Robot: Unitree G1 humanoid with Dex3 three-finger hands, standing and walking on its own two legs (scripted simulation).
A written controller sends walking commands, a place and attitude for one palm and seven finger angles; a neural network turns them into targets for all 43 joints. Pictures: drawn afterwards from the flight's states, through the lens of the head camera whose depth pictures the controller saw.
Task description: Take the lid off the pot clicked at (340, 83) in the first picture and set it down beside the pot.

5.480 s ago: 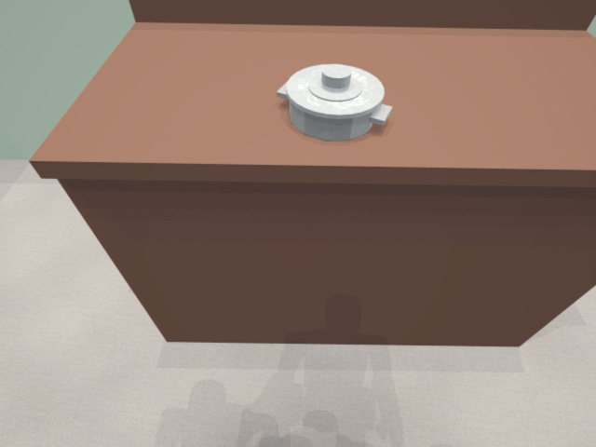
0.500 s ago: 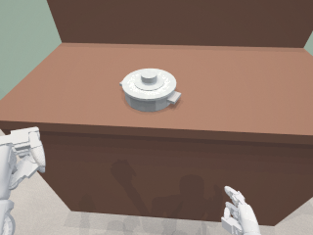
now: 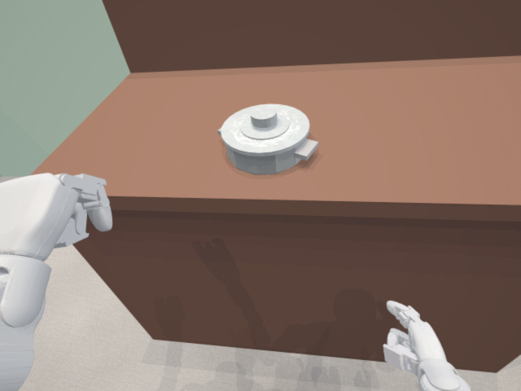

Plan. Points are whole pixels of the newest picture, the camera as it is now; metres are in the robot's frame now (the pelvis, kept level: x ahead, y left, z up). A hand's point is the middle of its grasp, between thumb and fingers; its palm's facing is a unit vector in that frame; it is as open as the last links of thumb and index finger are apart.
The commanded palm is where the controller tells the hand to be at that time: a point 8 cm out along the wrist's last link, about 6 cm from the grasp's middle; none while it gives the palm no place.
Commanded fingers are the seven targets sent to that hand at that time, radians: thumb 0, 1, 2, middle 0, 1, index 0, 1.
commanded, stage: reach forward and open the fingers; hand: left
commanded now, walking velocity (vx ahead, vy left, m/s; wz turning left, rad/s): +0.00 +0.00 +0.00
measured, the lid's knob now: (263, 116) +0.57 +0.09 +0.16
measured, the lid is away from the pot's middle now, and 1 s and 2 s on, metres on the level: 0.00 0.00 0.00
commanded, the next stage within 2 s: move the open hand above the knob in 0.76 s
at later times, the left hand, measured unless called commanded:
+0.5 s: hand (108, 203) +0.26 +0.24 +0.21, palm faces -0.03 +0.01 -1.00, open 7.9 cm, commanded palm +0.23 +0.23 +0.28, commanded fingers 0.00 -0.42 1.74 -0.92 -0.08 -0.92 -0.08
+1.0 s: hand (129, 174) +0.31 +0.22 +0.22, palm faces -0.03 -0.02 -1.00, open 10.0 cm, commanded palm +0.28 +0.21 +0.29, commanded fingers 0.00 -0.40 1.73 -0.88 -0.08 -0.88 -0.08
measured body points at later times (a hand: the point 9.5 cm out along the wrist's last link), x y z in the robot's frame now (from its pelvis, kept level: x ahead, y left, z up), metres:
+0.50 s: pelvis -0.02 -0.02 +0.00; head -0.04 -0.08 +0.45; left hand +0.26 +0.23 +0.27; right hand +0.21 -0.23 -0.09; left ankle +0.04 +0.10 -0.74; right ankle +0.01 -0.12 -0.74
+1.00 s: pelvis -0.02 -0.01 +0.00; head -0.04 -0.06 +0.45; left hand +0.30 +0.22 +0.28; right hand +0.21 -0.21 -0.09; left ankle +0.04 +0.10 -0.74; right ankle +0.01 -0.12 -0.74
